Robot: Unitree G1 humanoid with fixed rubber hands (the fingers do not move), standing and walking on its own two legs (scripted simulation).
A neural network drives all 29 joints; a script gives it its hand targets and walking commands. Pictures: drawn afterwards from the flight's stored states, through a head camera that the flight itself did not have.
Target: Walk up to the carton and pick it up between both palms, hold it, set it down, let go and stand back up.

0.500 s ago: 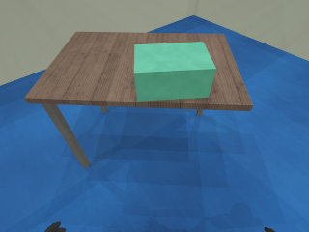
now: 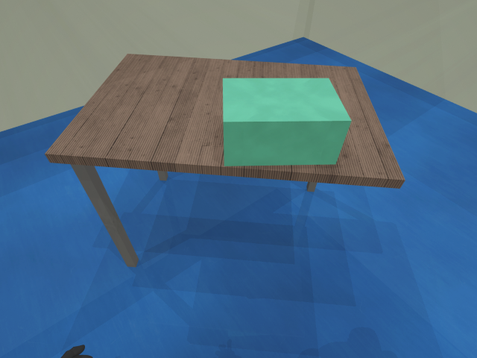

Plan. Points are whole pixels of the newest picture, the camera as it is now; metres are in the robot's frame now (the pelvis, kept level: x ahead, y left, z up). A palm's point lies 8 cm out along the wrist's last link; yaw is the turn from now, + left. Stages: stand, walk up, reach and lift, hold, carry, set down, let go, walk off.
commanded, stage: walk up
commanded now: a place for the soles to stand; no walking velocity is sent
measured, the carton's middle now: (278, 120) +0.69 -0.08 +0.01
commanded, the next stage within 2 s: none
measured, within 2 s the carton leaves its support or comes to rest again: neither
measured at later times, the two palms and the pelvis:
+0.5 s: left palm (118, 310) +0.22 +0.24 -0.08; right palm (456, 335) +0.20 -0.39 -0.11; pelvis +0.16 -0.08 +0.00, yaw -1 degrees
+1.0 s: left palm (134, 269) +0.32 +0.25 -0.12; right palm (430, 264) +0.33 -0.39 -0.08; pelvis +0.26 -0.07 +0.00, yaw -1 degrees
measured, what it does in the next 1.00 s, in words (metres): walks ahead: right foot, then left foot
